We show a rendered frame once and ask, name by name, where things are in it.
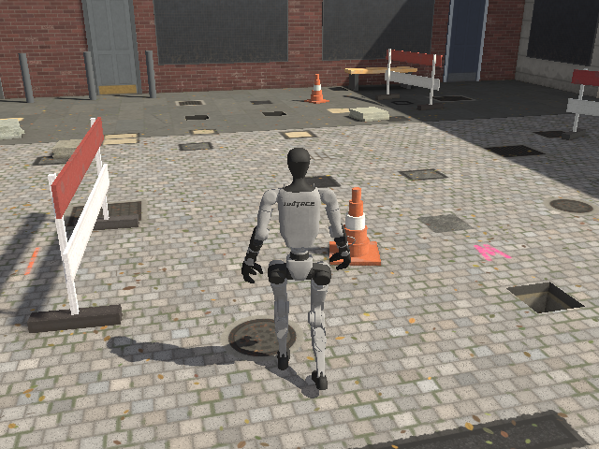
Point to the robot right hand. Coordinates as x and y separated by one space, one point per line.
344 264

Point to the left robot shin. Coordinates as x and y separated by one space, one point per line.
281 330

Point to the robot right forearm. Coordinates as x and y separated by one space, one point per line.
342 244

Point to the robot shin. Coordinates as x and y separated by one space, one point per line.
319 341
281 330

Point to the robot right upper arm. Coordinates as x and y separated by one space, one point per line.
328 197

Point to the robot left forearm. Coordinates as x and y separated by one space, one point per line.
253 249

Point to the robot left upper arm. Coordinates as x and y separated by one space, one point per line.
269 198

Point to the robot left hand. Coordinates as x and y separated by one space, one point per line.
245 270

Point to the right robot shin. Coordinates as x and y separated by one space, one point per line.
319 341

